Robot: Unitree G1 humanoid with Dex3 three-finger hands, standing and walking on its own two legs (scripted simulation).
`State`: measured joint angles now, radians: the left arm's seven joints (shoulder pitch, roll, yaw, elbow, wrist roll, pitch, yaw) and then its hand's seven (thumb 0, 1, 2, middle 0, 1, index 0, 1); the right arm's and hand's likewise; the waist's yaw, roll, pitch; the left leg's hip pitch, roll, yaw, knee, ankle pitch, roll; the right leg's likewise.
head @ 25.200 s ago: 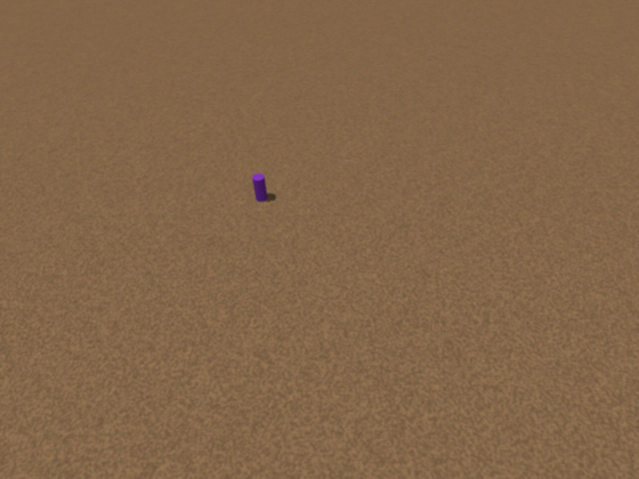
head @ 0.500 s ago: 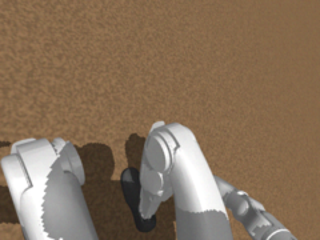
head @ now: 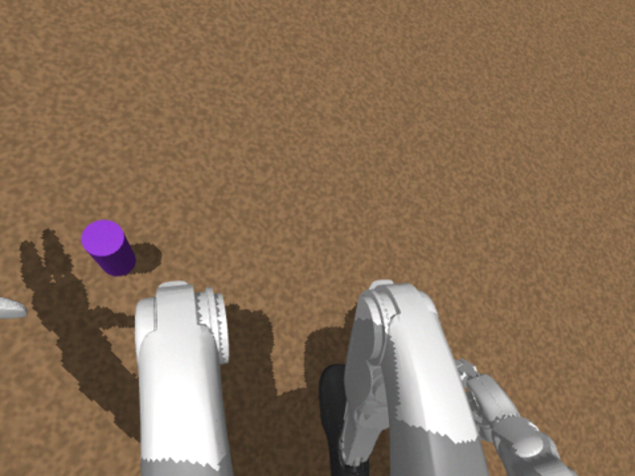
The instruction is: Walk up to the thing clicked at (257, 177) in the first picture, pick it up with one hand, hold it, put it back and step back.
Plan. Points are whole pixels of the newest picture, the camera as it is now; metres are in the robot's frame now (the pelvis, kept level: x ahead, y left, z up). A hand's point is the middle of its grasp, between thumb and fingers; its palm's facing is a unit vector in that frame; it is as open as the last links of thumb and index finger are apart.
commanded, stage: home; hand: left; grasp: from the side
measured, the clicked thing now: (111, 250) +0.41 +0.30 -0.27
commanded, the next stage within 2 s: none
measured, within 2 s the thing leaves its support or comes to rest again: neither
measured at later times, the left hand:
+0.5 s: hand out of the picture +0.24 +0.32 +0.11, palm faces +0.34 -0.83 -0.45, open 17.3 cm
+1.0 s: hand out of the picture +0.24 +0.23 +0.31, palm faces +0.31 -0.90 -0.32, open 17.4 cm
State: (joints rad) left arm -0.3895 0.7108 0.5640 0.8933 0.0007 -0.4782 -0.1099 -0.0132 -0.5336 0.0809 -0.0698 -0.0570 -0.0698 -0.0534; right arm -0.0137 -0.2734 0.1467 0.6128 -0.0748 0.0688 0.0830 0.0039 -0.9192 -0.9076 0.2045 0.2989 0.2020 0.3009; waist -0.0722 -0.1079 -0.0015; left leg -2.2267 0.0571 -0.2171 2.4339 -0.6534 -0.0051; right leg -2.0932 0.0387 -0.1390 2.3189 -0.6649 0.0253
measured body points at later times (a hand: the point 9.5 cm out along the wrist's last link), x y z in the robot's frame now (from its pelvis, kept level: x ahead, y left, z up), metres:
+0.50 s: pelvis +0.03 -0.02 +0.20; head +0.18 +0.03 +0.62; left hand +0.22 +0.36 +0.14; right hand +0.25 -0.24 +0.08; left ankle +0.09 +0.13 -0.30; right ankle +0.12 -0.12 -0.30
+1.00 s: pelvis +0.09 +0.01 +0.37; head +0.12 +0.02 +0.82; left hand +0.22 +0.28 +0.34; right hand +0.28 -0.20 +0.29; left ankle +0.09 +0.13 -0.30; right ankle +0.12 -0.12 -0.30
